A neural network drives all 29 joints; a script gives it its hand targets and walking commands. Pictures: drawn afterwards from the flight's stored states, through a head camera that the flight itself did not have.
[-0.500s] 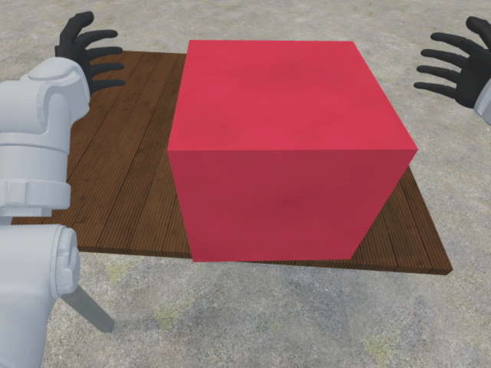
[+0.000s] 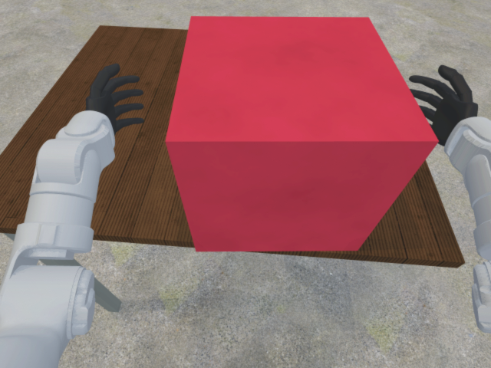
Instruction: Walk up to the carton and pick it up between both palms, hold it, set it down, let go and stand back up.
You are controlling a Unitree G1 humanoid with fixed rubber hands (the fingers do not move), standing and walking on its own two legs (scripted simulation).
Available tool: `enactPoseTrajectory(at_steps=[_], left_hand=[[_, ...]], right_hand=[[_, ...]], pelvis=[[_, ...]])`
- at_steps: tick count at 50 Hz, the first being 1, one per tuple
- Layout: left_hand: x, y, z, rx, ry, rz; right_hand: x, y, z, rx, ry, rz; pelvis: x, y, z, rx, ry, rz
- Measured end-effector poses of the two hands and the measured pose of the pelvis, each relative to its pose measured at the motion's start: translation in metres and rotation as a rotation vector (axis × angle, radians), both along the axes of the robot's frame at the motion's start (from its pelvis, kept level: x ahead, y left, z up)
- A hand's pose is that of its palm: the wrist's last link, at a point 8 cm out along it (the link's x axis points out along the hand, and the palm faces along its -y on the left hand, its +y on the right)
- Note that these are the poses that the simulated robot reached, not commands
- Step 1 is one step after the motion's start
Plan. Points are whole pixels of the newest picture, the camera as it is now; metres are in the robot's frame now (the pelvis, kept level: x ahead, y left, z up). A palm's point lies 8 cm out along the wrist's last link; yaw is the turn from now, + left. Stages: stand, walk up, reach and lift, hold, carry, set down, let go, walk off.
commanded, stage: reach and lift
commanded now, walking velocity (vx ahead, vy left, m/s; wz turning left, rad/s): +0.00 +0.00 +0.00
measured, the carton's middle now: (278, 139) +0.47 +0.00 +0.10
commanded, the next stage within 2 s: none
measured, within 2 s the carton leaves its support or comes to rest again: neither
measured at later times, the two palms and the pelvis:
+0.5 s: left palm (120, 135) +0.41 +0.24 +0.15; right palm (436, 138) +0.45 -0.24 +0.15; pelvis +0.01 +0.00 +0.00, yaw +0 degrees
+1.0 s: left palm (146, 133) +0.42 +0.20 +0.15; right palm (401, 129) +0.47 -0.19 +0.15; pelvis +0.00 +0.00 +0.00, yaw -1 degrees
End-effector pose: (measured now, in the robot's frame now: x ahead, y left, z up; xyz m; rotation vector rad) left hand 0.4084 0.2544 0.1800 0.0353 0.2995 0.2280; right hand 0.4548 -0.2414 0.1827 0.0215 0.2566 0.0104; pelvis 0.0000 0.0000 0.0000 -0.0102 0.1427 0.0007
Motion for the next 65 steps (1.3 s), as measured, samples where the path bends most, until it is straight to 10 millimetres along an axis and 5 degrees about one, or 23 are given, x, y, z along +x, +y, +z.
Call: enactPoseTrajectory(at_steps=[19,34,45,65], left_hand=[[0.001,-0.009,-0.037,-0.002,-0.007,-0.024],[0.006,-0.022,-0.027,-0.003,-0.016,-0.034],[0.014,-0.051,-0.031,0.001,-0.037,-0.038],[0.012,-0.054,-0.036,-0.001,-0.022,0.002]], right_hand=[[0.000,0.005,-0.032,-0.028,-0.005,-0.028],[0.000,0.011,-0.021,-0.036,-0.008,-0.018],[0.012,0.058,-0.025,-0.040,-0.016,0.030],[0.010,0.059,-0.031,-0.038,-0.004,0.007]], pelvis=[[0.009,-0.001,0.000,-0.004,-0.003,0.014],[0.007,-0.001,0.000,-0.001,0.000,0.002],[0.004,0.000,0.000,-0.003,-0.001,-0.009],[0.002,-0.004,0.000,-0.006,-0.009,-0.015]])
